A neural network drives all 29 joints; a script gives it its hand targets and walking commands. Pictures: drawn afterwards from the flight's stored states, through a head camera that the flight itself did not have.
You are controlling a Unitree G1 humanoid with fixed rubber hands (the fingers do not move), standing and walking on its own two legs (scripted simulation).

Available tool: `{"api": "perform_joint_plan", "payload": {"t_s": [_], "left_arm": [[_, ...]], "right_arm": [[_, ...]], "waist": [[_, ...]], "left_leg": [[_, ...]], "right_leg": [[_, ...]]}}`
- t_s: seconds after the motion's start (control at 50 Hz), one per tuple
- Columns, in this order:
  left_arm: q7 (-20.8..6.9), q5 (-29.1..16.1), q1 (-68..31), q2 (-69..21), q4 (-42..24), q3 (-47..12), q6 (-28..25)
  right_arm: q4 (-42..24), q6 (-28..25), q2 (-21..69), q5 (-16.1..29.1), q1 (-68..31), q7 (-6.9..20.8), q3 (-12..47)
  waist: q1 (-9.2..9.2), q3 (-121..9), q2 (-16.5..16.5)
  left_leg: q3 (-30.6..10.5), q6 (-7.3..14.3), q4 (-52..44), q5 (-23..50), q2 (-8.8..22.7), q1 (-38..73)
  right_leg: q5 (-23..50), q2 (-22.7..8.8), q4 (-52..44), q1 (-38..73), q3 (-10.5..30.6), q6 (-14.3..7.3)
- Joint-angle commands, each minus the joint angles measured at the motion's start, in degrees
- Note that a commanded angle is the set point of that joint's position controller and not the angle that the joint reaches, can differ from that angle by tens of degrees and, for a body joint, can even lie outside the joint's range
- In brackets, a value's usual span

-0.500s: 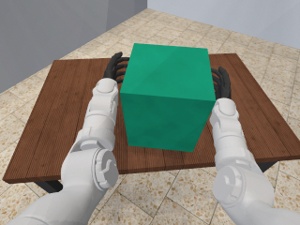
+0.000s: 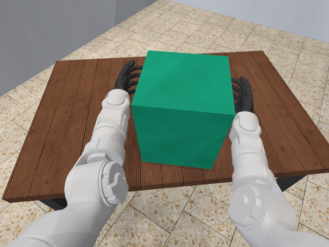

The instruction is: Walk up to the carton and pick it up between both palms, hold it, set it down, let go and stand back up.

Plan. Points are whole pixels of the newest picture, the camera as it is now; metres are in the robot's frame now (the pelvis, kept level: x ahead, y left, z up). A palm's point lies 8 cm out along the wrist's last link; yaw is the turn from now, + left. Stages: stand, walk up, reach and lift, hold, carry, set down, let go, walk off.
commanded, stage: set down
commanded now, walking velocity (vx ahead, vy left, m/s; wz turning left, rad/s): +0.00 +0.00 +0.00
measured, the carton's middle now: (181, 113) +0.44 -0.05 +0.05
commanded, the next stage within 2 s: none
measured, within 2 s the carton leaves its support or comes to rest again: rests again in 0.24 s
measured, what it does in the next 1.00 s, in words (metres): stands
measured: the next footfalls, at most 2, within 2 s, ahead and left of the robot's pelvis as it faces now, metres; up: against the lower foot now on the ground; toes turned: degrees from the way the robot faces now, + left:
none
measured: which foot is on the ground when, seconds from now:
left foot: down 0.00-1.00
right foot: down 0.00-1.00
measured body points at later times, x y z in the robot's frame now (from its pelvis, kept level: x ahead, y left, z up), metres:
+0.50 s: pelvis -0.01 +0.00 +0.00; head +0.04 +0.01 +0.45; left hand +0.46 +0.09 +0.11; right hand +0.39 -0.21 +0.09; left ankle -0.03 +0.11 -0.75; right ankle -0.02 -0.12 -0.75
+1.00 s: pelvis +0.00 +0.00 +0.00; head +0.04 +0.01 +0.45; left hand +0.46 +0.09 +0.11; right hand +0.39 -0.21 +0.09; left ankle -0.03 +0.11 -0.75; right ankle -0.02 -0.12 -0.75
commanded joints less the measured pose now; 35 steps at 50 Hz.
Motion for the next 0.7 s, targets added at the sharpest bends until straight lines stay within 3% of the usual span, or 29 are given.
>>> {"api": "perform_joint_plan", "payload": {"t_s": [0.0,0.26,0.46,0.54,0.68], "left_arm": [[-4.6,-0.9,-28.4,-24.9,-2.4,-9.8,-1.9],[-5.2,1.0,-27.0,-22.7,-1.2,-6.3,-3.2],[-5.3,1.6,-26.9,-21.6,0.6,-4.6,-5.2],[-5.3,1.9,-27.1,-21.4,0.2,-4.7,-5.3],[-5.3,2.9,-24.6,-21.9,0.8,-4.1,-5.0]], "right_arm": [[-1.9,-4.7,20.0,-0.3,-36.2,8.9,16.4],[-3.4,-4.6,21.8,-1.8,-34.2,9.1,15.7],[-2.1,-4.8,22.2,-4.1,-32.4,9.4,14.0],[-2.1,-4.8,21.4,-4.9,-31.6,9.5,13.0],[-1.6,-4.8,20.7,-4.9,-29.8,9.7,12.2]], "waist": [[-0.42,-28.0,2.8],[0.45,-26.2,1.2],[0.74,-25.3,-0.2],[0.05,-25.2,0.7],[0.69,-22.4,2.2]], "left_leg": [[0.4,-3.5,3.1,28.4,0.0,12.8],[1.4,-1.5,0.3,17.7,-1.1,4.8],[1.7,-1.0,-0.9,15.3,-0.7,3.8],[1.6,-1.5,-0.2,16.8,-0.5,6.1],[1.5,-1.9,0.3,19.3,0.0,8.0]], "right_leg": [[30.4,3.5,3.7,10.4,-3.1,2.6],[32.3,1.8,4.7,15.5,-2.1,3.6],[28.9,1.7,4.3,14.5,-1.8,3.6],[26.6,2.2,3.8,11.9,-2.4,3.3],[23.7,2.6,2.7,9.3,-2.9,3.0]]}}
